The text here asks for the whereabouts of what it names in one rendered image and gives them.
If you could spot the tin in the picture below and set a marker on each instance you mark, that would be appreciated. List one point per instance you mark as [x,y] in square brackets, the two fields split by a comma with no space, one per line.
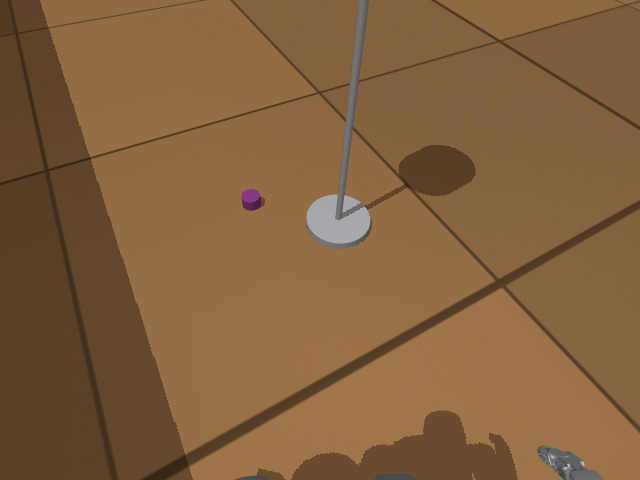
[251,199]

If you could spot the right robot hand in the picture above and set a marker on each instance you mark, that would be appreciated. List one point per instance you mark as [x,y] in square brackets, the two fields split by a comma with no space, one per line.
[568,465]

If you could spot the floor lamp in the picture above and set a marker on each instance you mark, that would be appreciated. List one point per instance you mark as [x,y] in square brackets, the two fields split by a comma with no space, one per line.
[339,221]

